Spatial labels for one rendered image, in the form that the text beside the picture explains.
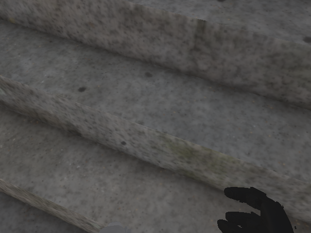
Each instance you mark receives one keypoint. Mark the right robot hand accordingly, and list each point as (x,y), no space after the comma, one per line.
(272,219)

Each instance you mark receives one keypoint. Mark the left robot shin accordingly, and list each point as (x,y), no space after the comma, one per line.
(114,223)

